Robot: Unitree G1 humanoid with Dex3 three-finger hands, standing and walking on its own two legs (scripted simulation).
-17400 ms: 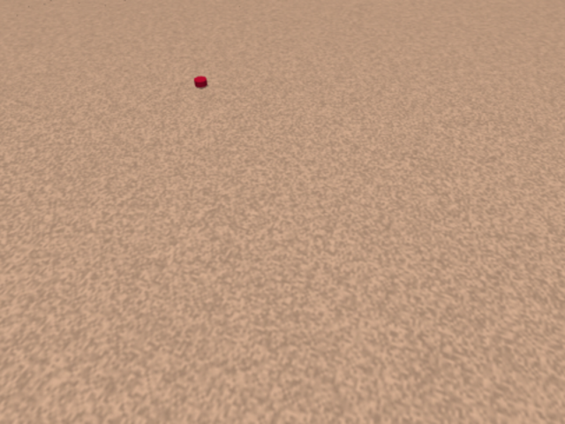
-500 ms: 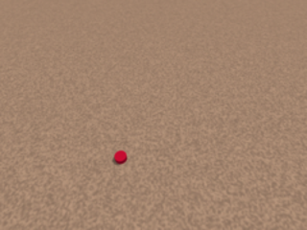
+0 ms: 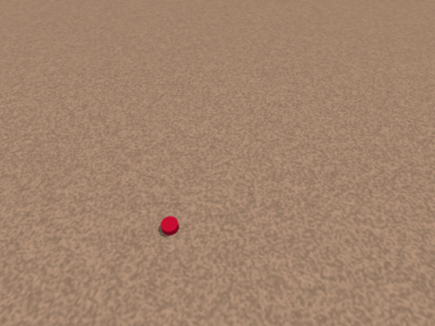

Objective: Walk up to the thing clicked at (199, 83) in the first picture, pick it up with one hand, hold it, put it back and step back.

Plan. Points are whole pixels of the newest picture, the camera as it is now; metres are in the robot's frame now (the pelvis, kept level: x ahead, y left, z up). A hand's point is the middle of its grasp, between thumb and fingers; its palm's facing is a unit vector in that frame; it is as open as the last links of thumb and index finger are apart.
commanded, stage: walk up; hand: left
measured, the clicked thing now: (169, 225) +0.73 +0.26 -0.76
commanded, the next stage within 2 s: none
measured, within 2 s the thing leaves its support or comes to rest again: neither
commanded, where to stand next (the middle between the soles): +0.36 +0.01 m, yaw +2 degrees
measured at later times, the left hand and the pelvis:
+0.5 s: hand (71, 325) +0.17 +0.31 -0.15, palm faces -0.05 -0.93 -0.35, open 7.4 cm; pelvis +0.12 +0.03 -0.01, yaw +1 degrees
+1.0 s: hand (106, 260) +0.31 +0.29 -0.17, palm faces +0.02 -0.93 -0.36, open 7.4 cm; pelvis +0.28 +0.02 -0.03, yaw +3 degrees
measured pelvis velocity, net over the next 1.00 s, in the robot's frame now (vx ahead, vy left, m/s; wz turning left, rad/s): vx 0.28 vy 0.02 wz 0.04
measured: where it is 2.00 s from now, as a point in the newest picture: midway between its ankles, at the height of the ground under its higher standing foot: (220, 307)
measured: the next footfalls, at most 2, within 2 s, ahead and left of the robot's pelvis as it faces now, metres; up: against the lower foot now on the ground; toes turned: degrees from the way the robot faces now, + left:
right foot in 0.60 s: +0.31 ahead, -0.11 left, +0.00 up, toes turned -2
left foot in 0.98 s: +0.40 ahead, +0.13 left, +0.00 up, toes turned +2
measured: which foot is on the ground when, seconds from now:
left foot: down 0.00-0.62, up 0.64-0.96, down 0.98-1.00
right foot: down 0.00-0.22, up 0.24-0.58, down 0.60-1.00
